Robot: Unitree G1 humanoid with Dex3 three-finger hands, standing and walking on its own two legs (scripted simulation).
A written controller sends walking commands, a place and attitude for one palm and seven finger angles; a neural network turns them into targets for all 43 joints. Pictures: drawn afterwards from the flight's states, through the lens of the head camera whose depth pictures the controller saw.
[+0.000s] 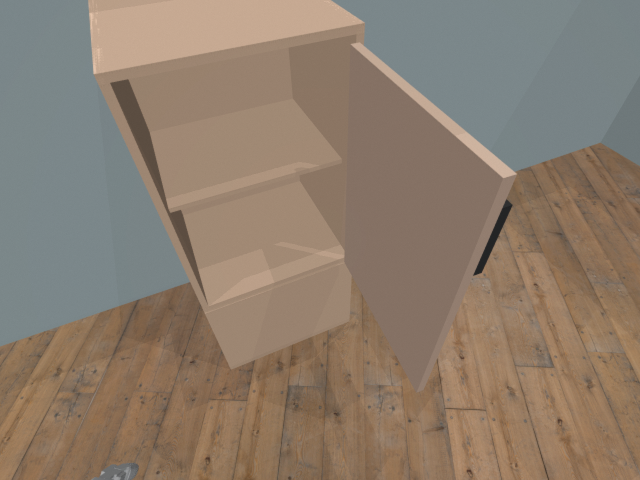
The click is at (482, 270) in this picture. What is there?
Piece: cupboard door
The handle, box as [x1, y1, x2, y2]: [473, 199, 511, 275]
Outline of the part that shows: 506,199 473,275 481,272 511,207 511,204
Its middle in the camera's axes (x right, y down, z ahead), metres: +0.23 +0.01 +0.57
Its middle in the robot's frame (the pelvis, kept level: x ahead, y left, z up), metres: +0.44 -0.20 +0.05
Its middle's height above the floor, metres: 0.81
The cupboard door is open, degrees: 87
